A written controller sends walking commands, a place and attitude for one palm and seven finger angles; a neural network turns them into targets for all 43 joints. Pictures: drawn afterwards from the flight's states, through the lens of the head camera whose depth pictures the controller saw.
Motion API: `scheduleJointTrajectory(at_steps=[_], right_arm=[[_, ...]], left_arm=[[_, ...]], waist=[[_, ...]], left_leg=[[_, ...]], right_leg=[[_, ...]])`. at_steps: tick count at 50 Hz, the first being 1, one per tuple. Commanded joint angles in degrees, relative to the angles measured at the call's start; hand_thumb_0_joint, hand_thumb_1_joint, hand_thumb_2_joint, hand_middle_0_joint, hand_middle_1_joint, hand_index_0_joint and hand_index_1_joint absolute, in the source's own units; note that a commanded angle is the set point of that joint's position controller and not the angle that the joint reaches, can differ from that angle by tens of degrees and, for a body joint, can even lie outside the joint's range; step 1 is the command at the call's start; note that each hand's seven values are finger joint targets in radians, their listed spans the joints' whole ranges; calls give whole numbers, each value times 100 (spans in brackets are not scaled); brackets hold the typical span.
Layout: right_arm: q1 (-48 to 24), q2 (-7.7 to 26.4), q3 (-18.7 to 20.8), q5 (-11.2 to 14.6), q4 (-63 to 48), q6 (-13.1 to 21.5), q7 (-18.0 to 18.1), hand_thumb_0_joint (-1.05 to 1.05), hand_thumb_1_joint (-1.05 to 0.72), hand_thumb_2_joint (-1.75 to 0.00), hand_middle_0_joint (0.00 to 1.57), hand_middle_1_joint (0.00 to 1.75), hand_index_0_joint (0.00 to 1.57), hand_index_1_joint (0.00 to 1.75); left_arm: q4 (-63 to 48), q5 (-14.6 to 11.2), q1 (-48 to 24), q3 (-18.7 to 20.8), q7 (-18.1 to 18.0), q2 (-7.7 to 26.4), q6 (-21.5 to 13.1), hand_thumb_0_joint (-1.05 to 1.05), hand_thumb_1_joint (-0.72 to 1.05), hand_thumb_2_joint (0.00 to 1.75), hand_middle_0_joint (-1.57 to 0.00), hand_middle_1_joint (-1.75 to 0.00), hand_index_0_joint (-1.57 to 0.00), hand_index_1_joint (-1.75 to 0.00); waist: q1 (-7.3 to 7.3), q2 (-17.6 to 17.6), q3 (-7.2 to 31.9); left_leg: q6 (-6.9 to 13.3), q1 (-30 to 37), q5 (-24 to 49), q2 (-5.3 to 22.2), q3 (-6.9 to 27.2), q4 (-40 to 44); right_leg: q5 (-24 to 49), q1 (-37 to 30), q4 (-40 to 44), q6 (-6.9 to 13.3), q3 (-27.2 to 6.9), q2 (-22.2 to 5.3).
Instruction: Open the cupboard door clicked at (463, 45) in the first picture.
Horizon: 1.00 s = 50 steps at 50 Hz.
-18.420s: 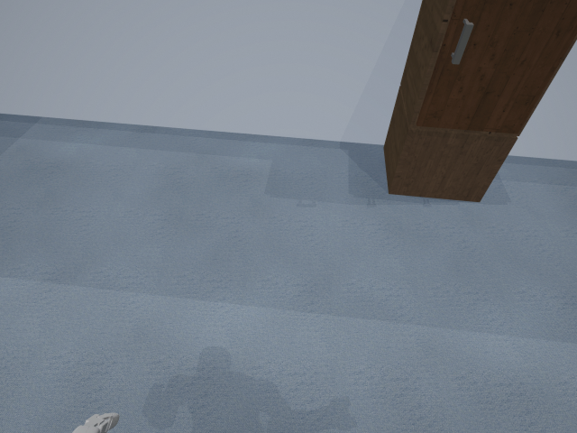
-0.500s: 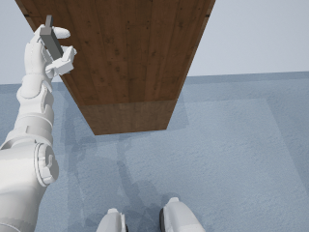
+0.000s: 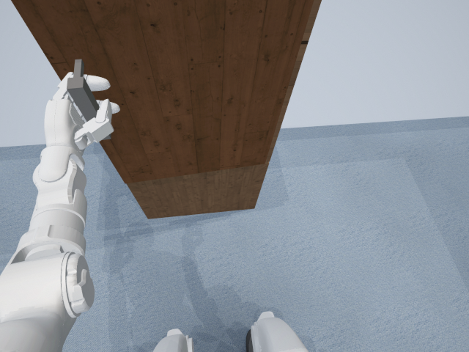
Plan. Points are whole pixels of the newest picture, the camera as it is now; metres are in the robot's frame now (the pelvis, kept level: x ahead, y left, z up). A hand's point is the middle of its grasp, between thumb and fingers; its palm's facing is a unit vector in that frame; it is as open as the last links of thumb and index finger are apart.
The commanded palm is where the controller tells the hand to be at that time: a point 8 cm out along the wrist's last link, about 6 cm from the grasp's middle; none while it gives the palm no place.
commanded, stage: pull the door open along its arc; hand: left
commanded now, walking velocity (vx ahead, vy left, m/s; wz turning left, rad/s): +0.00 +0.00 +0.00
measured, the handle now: (92, 102) +0.53 +0.20 +0.07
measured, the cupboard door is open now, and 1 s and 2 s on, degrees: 4 42 44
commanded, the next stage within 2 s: open thumb and fingers to let go in 0.76 s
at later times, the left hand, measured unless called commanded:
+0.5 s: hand (148, 191) +0.35 +0.10 +0.07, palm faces +0.41 -0.91 +0.04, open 5.7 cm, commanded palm +0.30 +0.13 +0.07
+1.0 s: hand (194, 235) +0.29 +0.04 +0.07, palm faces +0.41 -0.91 -0.02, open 6.3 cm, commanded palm +0.23 +0.08 +0.07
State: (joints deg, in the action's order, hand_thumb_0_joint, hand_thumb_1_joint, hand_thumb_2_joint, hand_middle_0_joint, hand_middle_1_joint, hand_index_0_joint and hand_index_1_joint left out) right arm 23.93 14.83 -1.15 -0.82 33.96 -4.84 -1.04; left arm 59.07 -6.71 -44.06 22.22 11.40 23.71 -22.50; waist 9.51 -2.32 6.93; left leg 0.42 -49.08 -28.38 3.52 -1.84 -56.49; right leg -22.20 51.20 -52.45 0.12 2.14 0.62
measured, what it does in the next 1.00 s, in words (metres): shifts its weight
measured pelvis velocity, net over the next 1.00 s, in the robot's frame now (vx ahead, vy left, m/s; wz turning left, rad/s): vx -0.01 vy -0.05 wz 0.09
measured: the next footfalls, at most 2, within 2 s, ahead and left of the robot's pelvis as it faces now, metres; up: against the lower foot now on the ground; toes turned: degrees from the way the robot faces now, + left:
none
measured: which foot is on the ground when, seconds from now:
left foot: down 0.00-1.00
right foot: down 0.00-1.00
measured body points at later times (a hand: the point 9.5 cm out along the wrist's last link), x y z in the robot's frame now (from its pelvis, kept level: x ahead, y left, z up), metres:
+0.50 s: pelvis +0.00 -0.01 +0.01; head +0.05 -0.02 +0.46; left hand +0.33 +0.15 +0.07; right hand +0.16 -0.23 -0.10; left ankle -0.02 +0.11 -0.68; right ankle +0.02 -0.12 -0.68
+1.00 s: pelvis -0.01 -0.05 +0.01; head +0.02 -0.07 +0.46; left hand +0.26 +0.08 +0.08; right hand +0.19 -0.25 -0.09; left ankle -0.02 +0.11 -0.68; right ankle +0.02 -0.12 -0.68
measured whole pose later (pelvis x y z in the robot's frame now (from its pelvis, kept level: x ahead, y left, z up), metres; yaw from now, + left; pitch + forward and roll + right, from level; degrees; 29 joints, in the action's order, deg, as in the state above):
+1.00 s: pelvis -0.01 -0.05 +0.01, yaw +5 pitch +9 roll +1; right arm 9.0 10.8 -0.4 -4.3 33.4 0.2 0.3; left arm 9.9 4.2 3.0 -13.3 -33.1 -5.8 -12.9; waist 0.4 -2.0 6.4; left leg -2.7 -34.7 -25.5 1.9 2.1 -51.1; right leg -24.3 37.5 -52.5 3.8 6.0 -0.9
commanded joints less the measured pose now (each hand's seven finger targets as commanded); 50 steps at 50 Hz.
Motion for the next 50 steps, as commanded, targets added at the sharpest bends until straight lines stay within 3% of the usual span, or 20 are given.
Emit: scheduleJointTrajectory(at_steps=[1, 3, 4, 8, 9, 10, 11, 14, 15, 16, 18, 23, 29, 34, 39, 42, 43, 45, 48, 50], right_arm=[[585, 905, 403, 81, -572, 142, 5, 0, -90, -90, 20, 30, 20, 30], [468, 876, 429, 113, -644, 159, -4, 0, -90, -90, 20, 30, 20, 30], [425, 857, 438, 119, -691, 178, -6, 0, -90, -90, 20, 30, 20, 30], [193, 773, 463, 149, -767, 261, -39, 0, -90, -90, 20, 30, 20, 30], [-18, 609, 469, 129, -833, 341, -45, 0, -90, -90, 20, 30, 20, 30], [-91, 543, 436, 90, -804, 420, -99, 0, -90, -90, 20, 30, 20, 30], [-134, 570, 439, 80, -766, 468, -128, 0, -90, -90, 20, 30, 20, 30], [-258, 544, 474, -76, -788, 533, -184, 0, -90, -90, 20, 30, 20, 30], [-352, 484, 466, -116, -807, 550, -214, 0, -90, -90, 20, 30, 20, 30], [-379, 472, 464, -150, -772, 554, -235, 0, -90, -90, 20, 30, 20, 30], [-521, 430, 475, -208, -793, 564, -245, 0, -90, -90, 20, 30, 20, 30], [-978, 309, 462, -278, -865, 630, -176, 0, -90, -90, 20, 30, 20, 30], [-1299, 207, 437, -335, -929, 644, -107, 0, -90, -90, 20, 30, 20, 30], [-1568, 82, 363, -310, -1077, 724, -87, 0, -90, -90, 20, 30, 20, 30], [-1777, 2, 273, -263, -1204, 771, -49, 0, -90, -90, 20, 30, 20, 30], [-1874, -20, 211, -313, -1096, 796, 32, 0, -90, -90, 20, 30, 20, 30], [-1908, -13, 197, -317, -988, 795, 79, 0, -90, -90, 20, 30, 20, 30], [-2001, -35, 205, -334, -958, 818, 128, 0, -90, -90, 20, 30, 20, 30], [-1958, -69, 212, -344, -902, 825, 172, 0, -90, -90, 20, 30, 20, 30], [-1930, -49, 229, -326, -907, 779, 180, 0, -90, -90, 20, 30, 20, 30]], left_arm=[[-1902, -220, -969, -74, 102, 996, -470, 0, 90, 90, -40, -135, -40, -135], [-2249, -280, -590, -230, 73, 752, -434, 0, 90, 90, -40, -135, -40, -135], [-2531, -292, -365, -277, 41, 682, -455, 0, 90, 90, -40, -135, -40, -135], [-3156, -375, 446, -548, -120, 177, -402, 0, 90, 90, -40, -135, -40, -135], [-3599, -739, 528, 177, -965, 23, -378, 0, 90, 90, -40, -135, -40, -135], [-3471, -574, 1027, -456, -1383, -735, -294, 0, 90, 90, -40, -135, -40, -135], [-3542, -505, 1082, -599, -1678, -947, -269, 0, 90, 90, -40, -135, -40, -135], [-4197, 27, 1296, -836, -2565, -1145, -326, 0, 90, 90, -40, -135, -40, -135], [-4263, 238, 1522, -1075, -2824, -1416, -294, 0, 90, 90, -40, -135, -40, -135], [-4290, 457, 1498, -1378, -3022, -1640, -262, 0, 90, 90, -40, -135, -40, -135], [-4540, 745, 1534, -1703, -3421, -1970, -205, 0, 90, 90, -40, -135, -40, -135], [-5063, 989, 1826, -2455, -4208, -2854, 13, 0, 90, 90, -40, -135, -40, -135], [-5677, 1445, 2532, -3390, -4437, -3368, 216, 0, 90, 90, -40, -135, -40, -135], [-6174, 1493, 3474, -3958, -4418, -3765, 361, 0, 90, 90, -40, -135, -40, -135], [-6721, 1348, 4528, -3903, -4377, -3611, 521, 0, 90, 90, -40, -135, -40, -135], [-6555, 1322, 3901, -3727, -4525, -3506, 606, 0, 90, 90, -40, -135, -40, -135], [-6415, 1324, 3356, -3583, -4605, -3365, 594, 0, 90, 90, -40, -135, -40, -135], [-6251, 1266, 3454, -3385, -4641, -3272, 590, 0, 76, 84, -39, -134, -39, -134], [-6154, 1165, 3641, -3253, -4586, -3230, 558, 0, 55, 75, -38, -131, -38, -131], [-6188, 1167, 3702, -3242, -4497, -3170, 532, 0, 41, 69, -36, -130, -36, -130]], waist=[[-404, -167, 2806], [-433, -60, 2622], [-512, -265, 2680], [-611, -174, 2399], [-1023, -190, 2334], [-863, -71, 2112], [-783, 155, 1849], [-838, 246, 1986], [-868, 119, 1991], [-781, 216, 1901], [-779, 259, 1878], [-769, 500, 1894], [-751, 520, 1710], [-814, 684, 1482], [-968, 594, 1265], [-869, 635, 904], [-763, 788, 772], [-875, 945, 810], [-933, 1102, 1105], [-962, 924, 1236]], left_leg=[[96, 1361, 3014, -299, 109, 700], [106, 1333, 2877, -308, 58, 787], [101, 1490, 3080, -303, 60, 806], [74, 1565, 3014, -305, -2, 915], [-5, 1432, 3091, -326, 14, 956], [-44, 1474, 2939, -320, -11, 986], [-74, 1418, 2803, -288, 31, 1007], [-55, 1448, 2669, -321, 24, 962], [-68, 1478, 2672, -319, 18, 966], [-68, 1503, 2615, -301, 33, 953], [-62, 1506, 2376, -314, 40, 965], [-48, 1576, 1935, -353, 71, 1015], [-7, 1726, 1854, -342, 87, 1025], [16, 1675, 1677, -389, 120, 1023], [-6, 1659, 1506, -469, 110, 1067], [-11, 1509, 1153, -508, 153, 956], [-10, 1450, 1001, -511, 188, 896], [-22, 1346, 831, -545, 201, 860], [-40, 1286, 932, -563, 206, 855], [-47, 1280, 1028, -552, 196, 886]], right_leg=[[3000, -2522, 393, 112, -37, 181], [2941, -2591, 464, 100, -39, 164], [2979, -2605, 450, 125, -34, 154], [2944, -2649, 515, 104, -11, 129], [2846, -2689, 560, 129, 92, 165], [2663, -2508, 562, 95, 159, 153], [2478, -2332, 583, 82, 222, 130], [2391, -2418, 481, 99, 192, 90], [2363, -2380, 442, 104, 190, 60], [2286, -2272, 440, 103, 207, 41], [2082, -2274, 478, 117, 193, 14], [1708, -2417, 635, 123, 172, -19], [1659, -2471, 730, 167, 125, -79], [1541, -2642, 878, 182, 69, -118], [1464, -2861, 1075, 161, -52, -183], [877, -2510, 1227, 101, -198, -250], [587, -2358, 1334, 63, -310, -300], [204, -2396, 1495, 26, -505, -359], [646, -2727, 1494, -40, -665, -448], [900, -2842, 1395, -28, -663, -459]])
